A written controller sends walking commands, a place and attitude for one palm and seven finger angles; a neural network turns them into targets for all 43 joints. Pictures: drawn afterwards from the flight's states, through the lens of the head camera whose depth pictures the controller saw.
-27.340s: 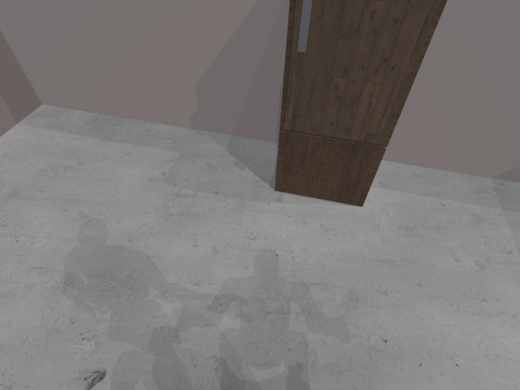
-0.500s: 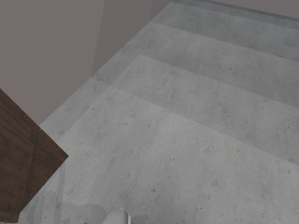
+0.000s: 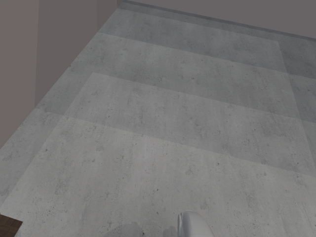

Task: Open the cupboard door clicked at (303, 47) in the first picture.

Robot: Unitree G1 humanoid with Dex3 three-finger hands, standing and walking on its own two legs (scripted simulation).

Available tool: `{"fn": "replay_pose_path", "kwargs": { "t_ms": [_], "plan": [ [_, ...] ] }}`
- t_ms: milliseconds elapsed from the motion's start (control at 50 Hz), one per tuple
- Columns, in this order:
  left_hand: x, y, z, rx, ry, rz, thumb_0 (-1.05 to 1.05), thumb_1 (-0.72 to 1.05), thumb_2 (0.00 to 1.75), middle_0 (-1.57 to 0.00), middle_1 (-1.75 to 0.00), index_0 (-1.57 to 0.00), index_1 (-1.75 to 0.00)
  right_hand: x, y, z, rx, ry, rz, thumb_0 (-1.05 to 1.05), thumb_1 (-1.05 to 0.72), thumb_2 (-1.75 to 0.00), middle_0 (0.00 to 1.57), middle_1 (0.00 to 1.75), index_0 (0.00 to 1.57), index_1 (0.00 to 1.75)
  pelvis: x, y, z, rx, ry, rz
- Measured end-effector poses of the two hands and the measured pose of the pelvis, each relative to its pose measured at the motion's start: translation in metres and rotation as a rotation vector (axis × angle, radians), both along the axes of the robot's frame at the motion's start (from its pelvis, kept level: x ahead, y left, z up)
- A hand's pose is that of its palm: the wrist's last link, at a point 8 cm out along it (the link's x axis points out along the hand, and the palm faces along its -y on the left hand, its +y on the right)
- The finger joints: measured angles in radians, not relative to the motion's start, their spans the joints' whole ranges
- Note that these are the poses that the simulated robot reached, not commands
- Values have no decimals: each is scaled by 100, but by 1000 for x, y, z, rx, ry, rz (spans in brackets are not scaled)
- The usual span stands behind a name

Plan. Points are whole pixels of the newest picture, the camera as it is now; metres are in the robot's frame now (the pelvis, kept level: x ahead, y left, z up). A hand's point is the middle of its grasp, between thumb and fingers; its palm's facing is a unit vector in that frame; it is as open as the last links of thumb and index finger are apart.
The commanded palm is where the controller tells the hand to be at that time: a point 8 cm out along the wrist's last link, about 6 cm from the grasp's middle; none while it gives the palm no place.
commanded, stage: walk to a spot facing it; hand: left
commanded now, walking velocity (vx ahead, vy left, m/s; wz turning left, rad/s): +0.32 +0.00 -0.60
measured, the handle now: out of the picture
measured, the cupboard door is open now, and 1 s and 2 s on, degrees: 39 39 39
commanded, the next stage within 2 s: turn to face it in 0.98 s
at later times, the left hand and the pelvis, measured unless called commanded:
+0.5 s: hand (126, 171) +0.32 +0.12 -0.16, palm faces -0.23 -0.94 -0.26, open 7.2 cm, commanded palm none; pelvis +0.25 -0.06 +0.00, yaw -17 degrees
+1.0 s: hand (163, 97) +0.69 +0.01 -0.17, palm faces -0.43 -0.89 -0.14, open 7.3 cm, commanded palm none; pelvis +0.54 -0.11 +0.00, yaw -30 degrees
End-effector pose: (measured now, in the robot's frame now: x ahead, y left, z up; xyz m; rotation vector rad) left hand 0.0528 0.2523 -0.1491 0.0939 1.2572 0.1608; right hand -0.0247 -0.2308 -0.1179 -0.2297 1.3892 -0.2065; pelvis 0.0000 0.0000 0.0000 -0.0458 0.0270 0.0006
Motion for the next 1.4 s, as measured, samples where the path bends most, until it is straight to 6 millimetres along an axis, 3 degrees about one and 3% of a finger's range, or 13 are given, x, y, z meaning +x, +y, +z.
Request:
{"fn": "replay_pose_path", "kwargs": {
  "t_ms": [140,240,300,420,500,680,740,820,960,1100,1180,1240,1400],
  "plan": [
    [146,-43,-6,-25,-94,-191,1,92,90,-19,-30,-19,-30,-43,23,-12,67,225,-202,1,-90,-90,20,30,20,30,64,-9,-15,13,-3,-95],
    [225,-78,-10,-7,-179,-259,1,91,90,-19,-30,-20,-30,-20,16,-29,122,290,-314,1,-90,-90,20,30,21,30,124,-34,-31,63,-26,-174],
    [242,-86,-5,22,-140,-266,0,91,90,-19,-30,-20,-30,39,-4,-37,124,197,-332,1,-90,-90,20,30,21,30,151,-45,-25,62,-48,-196],
    [261,-87,17,94,13,-309,0,94,90,-20,-30,-20,-30,199,-50,-31,109,-121,-314,1,-90,-90,20,30,20,30,209,-61,-4,90,-20,-263],
    [278,-87,27,111,75,-297,0,93,90,-20,-30,-20,-30,289,-70,-27,107,-240,-289,1,-91,-90,20,30,20,30,254,-65,1,97,-8,-300],
    [321,-90,10,103,255,-252,1,91,90,-20,-30,-20,-30,462,-98,-28,71,-364,-220,1,-90,-90,20,30,20,30,370,-73,-16,77,6,-361],
    [355,-91,-4,82,315,-264,1,91,90,-20,-30,-20,-30,498,-104,-26,26,-399,-237,1,-90,-90,20,30,20,30,415,-77,-24,49,7,-394],
    [439,-108,-8,48,264,-348,1,91,90,-20,-30,-20,-30,500,-106,-14,-16,-360,-311,0,-90,-90,20,30,21,30,459,-83,-15,40,-13,-455],
    [615,-169,0,-14,10,-485,1,91,90,-19,-30,-20,-30,449,-90,-6,-29,-93,-477,0,-93,-90,20,30,21,30,520,-100,0,4,-10,-512],
    [733,-247,3,-32,-89,-647,1,92,90,-19,-30,-20,-30,420,-70,-11,34,91,-649,1,-92,-90,20,30,20,30,573,-133,-6,8,-6,-583],
    [777,-294,0,-13,-133,-725,1,91,90,-19,-30,-20,-30,422,-66,-26,98,157,-726,1,-91,-90,20,30,20,30,602,-163,-17,30,-18,-608],
    [792,-318,1,-1,-170,-731,0,91,90,-19,-30,-20,-30,439,-74,-36,150,178,-754,1,-91,-90,20,30,20,30,620,-184,-21,49,-32,-607],
    [799,-328,19,17,-150,-622,-2,94,90,-20,-30,-20,-30,543,-129,-37,189,21,-666,1,-91,-90,20,30,20,30,650,-208,-3,55,-33,-523]
  ]
}}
